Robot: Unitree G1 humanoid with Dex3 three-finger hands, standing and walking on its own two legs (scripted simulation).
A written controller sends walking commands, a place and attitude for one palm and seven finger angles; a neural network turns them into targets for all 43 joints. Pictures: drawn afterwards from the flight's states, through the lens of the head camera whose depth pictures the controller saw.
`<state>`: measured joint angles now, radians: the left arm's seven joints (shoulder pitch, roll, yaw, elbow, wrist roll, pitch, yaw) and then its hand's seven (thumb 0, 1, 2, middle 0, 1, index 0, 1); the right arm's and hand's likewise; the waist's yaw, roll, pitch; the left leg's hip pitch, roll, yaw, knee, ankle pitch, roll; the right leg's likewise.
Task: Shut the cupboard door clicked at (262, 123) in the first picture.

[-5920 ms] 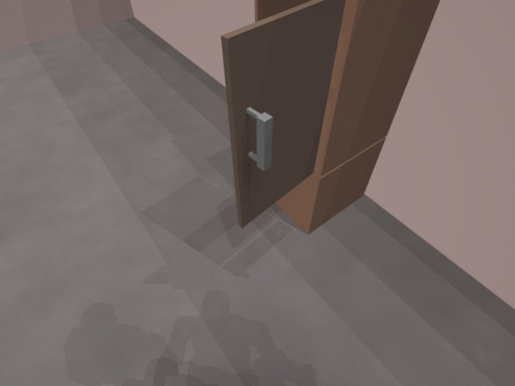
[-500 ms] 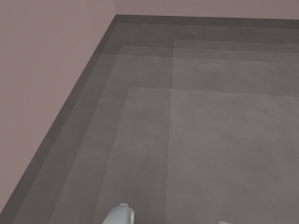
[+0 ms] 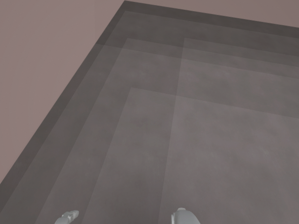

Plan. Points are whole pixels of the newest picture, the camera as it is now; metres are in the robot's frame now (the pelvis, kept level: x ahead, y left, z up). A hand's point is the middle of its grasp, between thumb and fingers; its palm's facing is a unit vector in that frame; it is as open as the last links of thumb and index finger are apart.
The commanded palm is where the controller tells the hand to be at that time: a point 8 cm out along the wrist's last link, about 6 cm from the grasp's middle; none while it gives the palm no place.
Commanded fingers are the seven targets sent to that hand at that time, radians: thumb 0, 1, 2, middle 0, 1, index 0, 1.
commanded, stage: walk to a spot facing it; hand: left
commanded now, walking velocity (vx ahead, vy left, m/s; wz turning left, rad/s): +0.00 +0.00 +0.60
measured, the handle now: out of the picture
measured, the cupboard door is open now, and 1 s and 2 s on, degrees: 96 96 96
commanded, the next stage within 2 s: none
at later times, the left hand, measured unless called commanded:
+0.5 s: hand out of the picture +0.04 +0.15 -0.17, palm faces +0.34 -0.90 -0.28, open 7.3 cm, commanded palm none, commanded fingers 0.00 0.90 0.90 -0.20 -0.30 -0.20 -0.30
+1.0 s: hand out of the picture +0.06 +0.20 -0.17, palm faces +0.56 -0.80 -0.22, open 7.4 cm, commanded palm none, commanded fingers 0.00 0.90 0.90 -0.20 -0.30 -0.20 -0.30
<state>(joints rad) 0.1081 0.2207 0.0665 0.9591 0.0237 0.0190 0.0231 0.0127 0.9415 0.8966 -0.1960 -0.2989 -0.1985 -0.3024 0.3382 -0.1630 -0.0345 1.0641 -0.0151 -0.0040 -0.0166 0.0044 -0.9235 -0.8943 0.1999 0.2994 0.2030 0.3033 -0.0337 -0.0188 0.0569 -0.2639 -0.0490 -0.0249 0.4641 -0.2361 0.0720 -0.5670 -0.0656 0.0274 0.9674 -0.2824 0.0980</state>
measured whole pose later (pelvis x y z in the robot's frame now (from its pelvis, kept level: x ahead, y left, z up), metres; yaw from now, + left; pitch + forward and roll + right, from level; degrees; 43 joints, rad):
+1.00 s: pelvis +0.07 -0.04 +0.00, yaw +36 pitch +2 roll -1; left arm 0.11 0.24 0.05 0.88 0.02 0.05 0.01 0.00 0.91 0.90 -0.20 -0.30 -0.20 -0.30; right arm 0.21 -0.20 -0.04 0.93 -0.02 0.04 0.01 0.01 -0.90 -0.89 0.20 0.30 0.21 0.30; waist -0.02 -0.02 0.09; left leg -0.29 -0.03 -0.06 0.48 -0.22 0.03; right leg -0.48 -0.06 0.02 0.96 -0.39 0.11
